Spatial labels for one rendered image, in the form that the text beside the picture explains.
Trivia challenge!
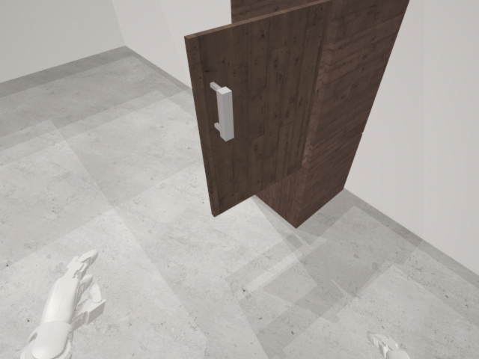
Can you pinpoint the left robot hand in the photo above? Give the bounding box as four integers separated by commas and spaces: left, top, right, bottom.
40, 249, 106, 331

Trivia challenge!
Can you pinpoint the cupboard door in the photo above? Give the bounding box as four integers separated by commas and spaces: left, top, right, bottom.
184, 0, 332, 217

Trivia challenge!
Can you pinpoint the handle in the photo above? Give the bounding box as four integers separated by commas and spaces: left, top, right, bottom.
210, 82, 234, 141

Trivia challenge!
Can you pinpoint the robot left forearm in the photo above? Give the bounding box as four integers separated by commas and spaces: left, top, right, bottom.
20, 322, 73, 359

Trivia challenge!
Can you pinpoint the right robot hand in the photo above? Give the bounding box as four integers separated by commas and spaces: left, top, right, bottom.
367, 331, 410, 359

